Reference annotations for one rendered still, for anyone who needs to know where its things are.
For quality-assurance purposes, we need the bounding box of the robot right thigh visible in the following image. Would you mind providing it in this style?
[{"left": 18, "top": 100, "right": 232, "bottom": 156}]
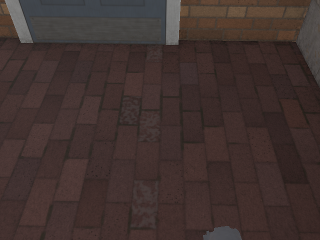
[{"left": 203, "top": 226, "right": 241, "bottom": 240}]

